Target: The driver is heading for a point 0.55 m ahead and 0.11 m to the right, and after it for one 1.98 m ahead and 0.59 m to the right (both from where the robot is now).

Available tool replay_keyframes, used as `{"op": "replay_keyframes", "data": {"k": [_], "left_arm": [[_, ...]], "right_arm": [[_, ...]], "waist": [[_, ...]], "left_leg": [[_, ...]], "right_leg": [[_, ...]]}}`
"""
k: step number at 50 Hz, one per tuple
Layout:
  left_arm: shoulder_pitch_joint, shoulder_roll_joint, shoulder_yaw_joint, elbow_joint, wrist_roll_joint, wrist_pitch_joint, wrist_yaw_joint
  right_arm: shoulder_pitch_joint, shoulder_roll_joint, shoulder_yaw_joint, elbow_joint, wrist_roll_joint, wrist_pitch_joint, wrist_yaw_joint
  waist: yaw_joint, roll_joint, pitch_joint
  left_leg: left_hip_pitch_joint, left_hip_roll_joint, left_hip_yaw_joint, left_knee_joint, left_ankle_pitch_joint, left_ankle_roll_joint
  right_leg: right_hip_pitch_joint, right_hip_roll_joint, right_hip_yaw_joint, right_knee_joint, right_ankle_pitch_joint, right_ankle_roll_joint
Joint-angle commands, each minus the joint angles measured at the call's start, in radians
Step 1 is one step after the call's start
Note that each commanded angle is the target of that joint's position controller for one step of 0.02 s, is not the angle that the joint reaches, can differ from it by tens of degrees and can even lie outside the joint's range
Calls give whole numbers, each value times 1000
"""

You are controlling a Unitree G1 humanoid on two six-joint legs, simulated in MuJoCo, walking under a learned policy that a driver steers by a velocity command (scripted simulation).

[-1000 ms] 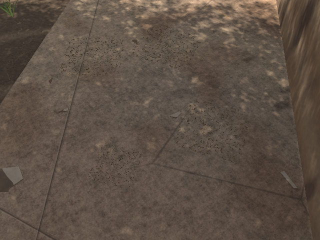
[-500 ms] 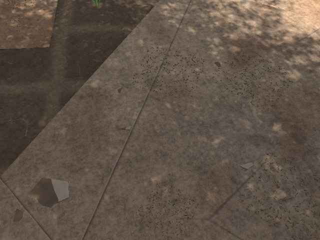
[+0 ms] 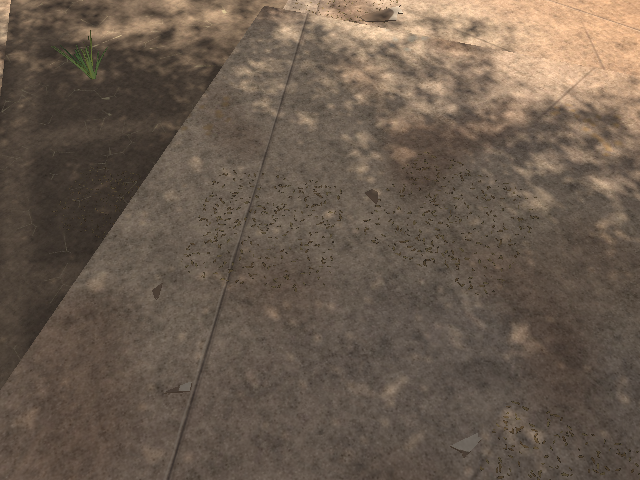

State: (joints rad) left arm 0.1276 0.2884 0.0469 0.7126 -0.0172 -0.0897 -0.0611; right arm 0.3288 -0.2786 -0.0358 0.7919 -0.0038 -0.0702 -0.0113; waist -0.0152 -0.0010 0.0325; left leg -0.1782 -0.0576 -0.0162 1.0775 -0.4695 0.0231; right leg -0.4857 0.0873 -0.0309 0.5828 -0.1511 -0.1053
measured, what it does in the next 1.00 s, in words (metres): walks ahead, turning right: left foot, then right foot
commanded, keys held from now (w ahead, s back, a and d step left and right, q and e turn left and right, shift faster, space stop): w+e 0.96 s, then w+q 0.04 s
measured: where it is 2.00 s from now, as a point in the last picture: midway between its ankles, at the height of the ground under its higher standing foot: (475, 252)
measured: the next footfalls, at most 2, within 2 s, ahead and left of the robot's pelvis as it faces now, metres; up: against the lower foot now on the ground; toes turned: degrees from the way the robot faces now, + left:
left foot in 0.38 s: +0.41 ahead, +0.11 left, +0.00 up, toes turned -18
right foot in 0.92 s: +0.56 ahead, -0.24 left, +0.00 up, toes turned -35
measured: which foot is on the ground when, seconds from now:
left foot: up 0.00-0.36, down 0.38-0.90, up 0.92-1.00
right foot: down 0.00-0.40, up 0.42-0.90, down 0.92-1.00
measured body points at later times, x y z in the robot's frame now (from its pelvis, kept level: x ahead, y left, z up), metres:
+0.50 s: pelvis +0.29 +0.03 +0.01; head +0.31 +0.04 +0.46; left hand +0.45 +0.28 -0.10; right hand +0.39 -0.27 -0.06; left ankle +0.37 +0.13 -0.72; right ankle +0.15 -0.06 -0.63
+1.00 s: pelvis +0.51 -0.12 +0.00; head +0.54 -0.15 +0.45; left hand +0.82 -0.02 -0.08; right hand +0.40 -0.39 -0.12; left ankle +0.45 +0.10 -0.62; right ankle +0.53 -0.22 -0.72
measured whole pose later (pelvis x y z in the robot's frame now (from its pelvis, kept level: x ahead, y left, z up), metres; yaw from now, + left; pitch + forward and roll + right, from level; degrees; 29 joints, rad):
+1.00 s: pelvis +0.51 -0.12 +0.00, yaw -36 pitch +2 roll +1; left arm 0.14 0.29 0.07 0.61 -0.02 -0.04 -0.04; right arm 0.29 -0.31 -0.05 0.79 0.02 -0.09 0.00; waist -0.04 0.00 0.06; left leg -0.28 0.06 0.01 1.17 -0.47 -0.01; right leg -0.46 0.06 -0.03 0.62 -0.20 -0.10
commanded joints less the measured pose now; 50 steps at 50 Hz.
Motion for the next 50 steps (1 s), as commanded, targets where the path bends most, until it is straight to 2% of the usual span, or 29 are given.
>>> {"op": "replay_keyframes", "data": {"k": [1, 2, 3, 4, 6, 8, 11, 14, 16, 18, 19, 20, 21, 22, 23, 24, 25, 28, 32, 36, 41, 43, 44, 45, 46, 47, 48, 49, 50], "left_arm": [[200, 145, 49, -32, -2, 8, 28], [151, 132, 45, -50, 2, 9, 30], [127, 120, 39, -65, 13, 9, 34], [111, 117, 40, -73, 11, 11, 36], [111, 129, 44, -72, 6, 11, 45], [126, 158, 53, -66, 1, 16, 57], [173, 164, 56, -50, -12, 33, 70], [222, 161, 56, -36, -18, 47, 73], [223, 156, 55, -36, -16, 50, 74], [193, 136, 51, -46, -10, 52, 73], [185, 94, 37, -58, -3, 47, 69], [208, 23, 13, -77, 19, 41, 66], [324, 18, 5, -113, -18, 31, 64], [309, 122, 26, -77, -28, 34, 68], [204, 157, 38, -89, -19, 41, 66], [161, 138, 37, -98, -8, 46, 66], [133, 128, 41, -110, 0, 47, 63], [141, 76, 36, -113, -12, 61, 50], [68, 50, 28, -137, -3, 66, 46], [-40, 30, 18, -155, -4, 53, 22], [-144, 37, 19, -204, -9, 50, -5], [-100, 69, 36, -207, -3, 55, -7], [-14, 99, 54, -190, -1, 59, -3], [155, 148, 84, -145, -3, 63, 7], [315, 229, 115, -111, -7, 73, 29], [265, 335, 120, -128, -10, 60, 31], [304, 238, 97, -144, -8, 47, 27], [267, 178, 76, -122, 1, 36, 26], [200, 145, 64, -125, 0, 31, 27]], "right_arm": [[-109, -141, -15, -162, 25, -82, 21], [-129, -139, -21, -168, 4, -84, 15], [-110, -139, -26, -173, -8, -75, 13], [-86, -129, -26, -175, -13, -64, 12], [-73, -103, -18, -176, -19, -46, 5], [-137, -75, -5, -197, -22, -38, 0], [-254, -54, 5, -217, -14, -43, 6], [-315, -80, -6, -234, 6, -53, 16], [-307, -113, -23, -236, 11, -61, 19], [-216, -138, -43, -214, 11, -70, 16], [-119, -170, -58, -204, -1, -75, 9], [33, -228, -74, -194, -11, -71, -1], [84, -286, -90, -151, -15, -55, 9], [38, -183, -71, -179, -1, -52, 13], [12, -133, -57, -182, 1, -46, 8], [-27, -120, -49, -182, -6, -43, 10], [-54, -100, -43, -173, -8, -41, 10], [-67, -91, -42, -144, -7, -49, 12], [-54, -135, -59, -99, -7, -49, 10], [-46, -161, -63, -65, 0, -35, 3], [-2, -203, -75, -21, 23, -13, 1], [-13, -233, -85, -19, 31, -2, -5], [-19, -246, -89, -19, 34, 5, -10], [-30, -235, -84, -24, 37, 10, -14], [-10, -183, -63, -46, 10, 3, -16], [87, -48, -17, -109, -19, -25, 2], [-39, -146, -33, -117, 16, -60, 16], [-96, -173, -40, -128, 51, -72, 23], [-100, -159, -34, -118, 40, -74, 16]], "waist": [[103, 6, -172], [64, 52, -103], [28, 34, -90], [5, 8, -79], [-9, -17, -61], [8, -32, -46], [63, -64, -57], [88, -90, -71], [71, -110, -75], [10, -129, -90], [-41, -105, -165], [-85, 45, -301], [-19, 409, -358], [-44, 234, -253], [-69, 132, -146], [-51, 60, -89], [-35, 64, -49], [-6, 118, -26], [-11, 78, -12], [-48, 68, 7], [-65, 73, 42], [-21, 104, -2], [34, 113, -55], [126, 88, -141], [184, -31, -233], [44, -280, -347], [142, -156, -414], [132, -115, -262], [86, -29, -181]], "left_leg": [[-599, 82, -118, 259, 79, 3], [-559, 104, -101, 181, 104, -9], [-493, 124, -102, 137, 120, -19], [-465, 133, -94, 88, 123, -34], [-439, 143, -60, -22, 138, -67], [-404, 127, -30, -166, 243, -94], [-309, 74, -17, -400, 484, -102], [-272, 43, -43, -519, 511, -94], [-245, 42, -69, -573, 450, -69], [-118, 50, -59, -634, 421, -22], [55, 125, -109, -635, 398, 24], [303, 317, -307, -638, 350, 89], [501, 503, -787, -741, 72, 244], [424, 479, -778, -781, -89, 220], [323, 430, -594, -776, -32, 175], [215, 383, -466, -791, 117, 156], [150, 344, -378, -811, 220, 152], [60, 299, -207, -873, 357, 153], [96, 321, -87, -902, 511, 173], [126, 300, 48, -899, 556, 140], [224, 338, 125, -854, 662, 108], [254, 338, 169, -733, 989, 87], [249, 327, 192, -601, 1141, 74], [165, 293, 221, -393, 1148, 46], [-100, 249, 219, -78, 784, 3], [-524, 40, 92, 254, -122, -47], [-625, 59, -92, 334, -100, -31], [-673, 107, -73, 299, 7, -11], [-620, 156, -60, 218, 95, -6]], "right_leg": [[641, -333, 588, -277, -17, -229], [505, -302, 525, -297, 106, -220], [417, -273, 479, -321, 185, -220], [365, -252, 450, -339, 223, -222], [271, -230, 382, -353, 307, -220], [192, -190, 318, -356, 319, -198], [154, -134, 279, -318, 227, -134], [224, -158, 361, -262, 114, -106], [290, -188, 438, -209, 56, -86], [294, -176, 462, -124, 61, -52], [247, -133, 418, 22, 61, -19], [115, -49, 301, 317, -175, 23], [-223, 17, 201, 595, -459, 61], [-315, -61, 227, 711, -393, 79], [-332, -90, 200, 738, -297, 87], [-298, -120, 180, 715, -229, 94], [-284, -145, 178, 668, -185, 98], [-225, -177, 137, 615, -136, 108], [-287, -192, 134, 473, -27, 128], [-240, -182, 78, 245, 155, 114], [-189, -152, 0, 90, 84, 59], [-75, -92, -56, 66, -19, 15], [44, -50, -81, 45, -46, -13], [284, -9, -84, -22, 23, -52], [601, -136, 132, -34, 47, -113], [893, -388, 732, -151, -147, -307], [903, -412, 848, -274, -260, -299], [784, -397, 680, -287, -170, -247], [626, -360, 549, -283, -50, -209]]}}
Velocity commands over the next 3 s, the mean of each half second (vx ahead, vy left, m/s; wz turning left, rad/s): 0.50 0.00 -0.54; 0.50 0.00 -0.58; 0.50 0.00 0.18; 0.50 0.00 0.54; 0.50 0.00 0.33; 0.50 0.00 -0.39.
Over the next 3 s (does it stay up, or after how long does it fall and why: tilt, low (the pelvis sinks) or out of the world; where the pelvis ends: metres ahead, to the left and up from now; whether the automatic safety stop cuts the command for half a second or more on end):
stays up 1.61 -0.42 -0.01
